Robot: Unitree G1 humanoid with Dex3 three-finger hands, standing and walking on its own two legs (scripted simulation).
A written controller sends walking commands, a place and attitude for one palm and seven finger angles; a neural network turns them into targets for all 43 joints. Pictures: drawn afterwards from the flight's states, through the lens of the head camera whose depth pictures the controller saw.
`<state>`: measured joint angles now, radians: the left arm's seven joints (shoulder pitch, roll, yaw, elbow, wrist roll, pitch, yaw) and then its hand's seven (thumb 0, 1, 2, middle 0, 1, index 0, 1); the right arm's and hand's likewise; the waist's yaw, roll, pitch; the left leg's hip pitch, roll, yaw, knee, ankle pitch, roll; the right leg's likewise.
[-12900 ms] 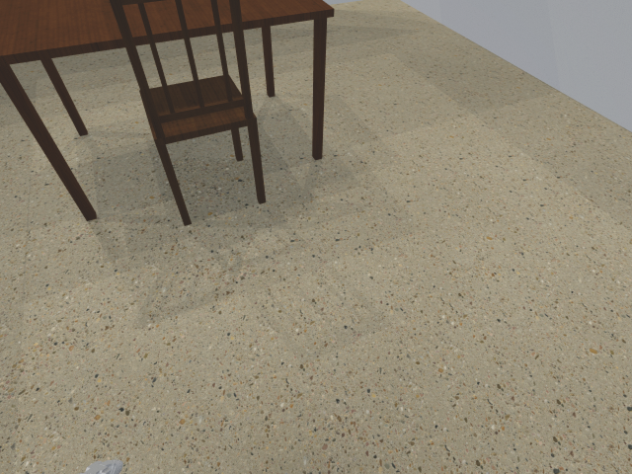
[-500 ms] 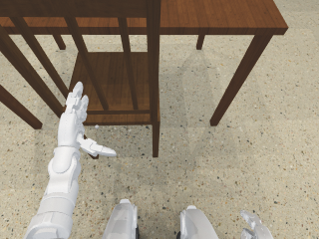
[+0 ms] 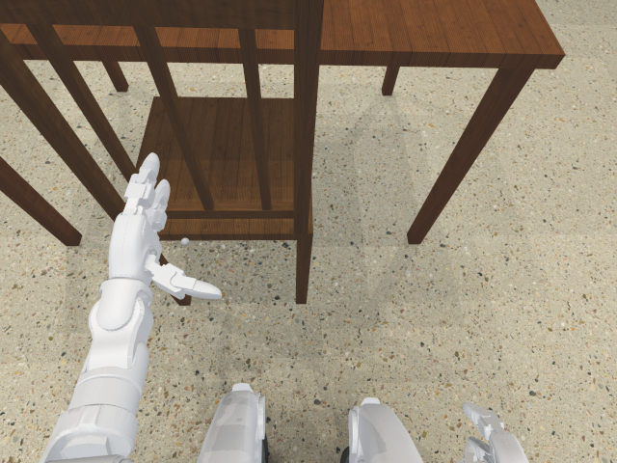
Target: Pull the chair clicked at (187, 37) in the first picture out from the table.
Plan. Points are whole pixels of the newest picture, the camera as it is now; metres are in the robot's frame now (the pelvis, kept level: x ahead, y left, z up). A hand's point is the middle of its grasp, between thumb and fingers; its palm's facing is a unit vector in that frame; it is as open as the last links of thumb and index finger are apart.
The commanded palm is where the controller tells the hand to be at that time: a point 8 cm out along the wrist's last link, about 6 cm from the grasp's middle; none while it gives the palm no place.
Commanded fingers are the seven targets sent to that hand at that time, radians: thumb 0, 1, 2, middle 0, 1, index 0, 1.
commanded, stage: push the fingers through the gap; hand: left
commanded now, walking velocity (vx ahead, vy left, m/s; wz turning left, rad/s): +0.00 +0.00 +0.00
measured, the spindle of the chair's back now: (185, 140) +0.53 +0.18 +0.05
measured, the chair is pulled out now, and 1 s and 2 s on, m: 0.00 0.00 0.00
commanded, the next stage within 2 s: hook a spindle and tug to test in 1.44 s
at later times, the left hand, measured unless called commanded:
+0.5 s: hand (199, 203) +0.44 +0.15 +0.03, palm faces +0.02 -1.00 -0.05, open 16.9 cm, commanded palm +0.42 +0.20 +0.03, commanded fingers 0.00 -0.50 0.30 -0.06 -0.08 -0.06 -0.08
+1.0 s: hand (204, 173) +0.49 +0.16 +0.03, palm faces +0.04 -1.00 -0.05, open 16.9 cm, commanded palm +0.47 +0.20 +0.03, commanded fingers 0.00 -0.50 0.30 -0.06 -0.08 -0.06 -0.08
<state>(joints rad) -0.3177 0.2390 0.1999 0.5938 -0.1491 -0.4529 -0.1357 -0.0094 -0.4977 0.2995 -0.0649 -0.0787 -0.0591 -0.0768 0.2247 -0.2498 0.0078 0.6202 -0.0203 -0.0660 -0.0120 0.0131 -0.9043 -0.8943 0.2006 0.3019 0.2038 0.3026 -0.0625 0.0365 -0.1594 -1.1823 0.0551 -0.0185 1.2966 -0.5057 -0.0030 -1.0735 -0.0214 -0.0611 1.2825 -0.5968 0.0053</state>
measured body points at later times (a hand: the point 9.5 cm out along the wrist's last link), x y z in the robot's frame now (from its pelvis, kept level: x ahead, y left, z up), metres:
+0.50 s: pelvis +0.00 +0.01 +0.00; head +0.12 +0.02 +0.43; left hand +0.43 +0.21 +0.03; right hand +0.07 -0.25 -0.12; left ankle +0.05 +0.12 -0.62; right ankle +0.01 -0.13 -0.62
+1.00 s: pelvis +0.00 +0.00 -0.01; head +0.15 +0.01 +0.41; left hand +0.48 +0.21 +0.03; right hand +0.04 -0.27 -0.13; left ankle +0.05 +0.12 -0.62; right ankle +0.01 -0.13 -0.62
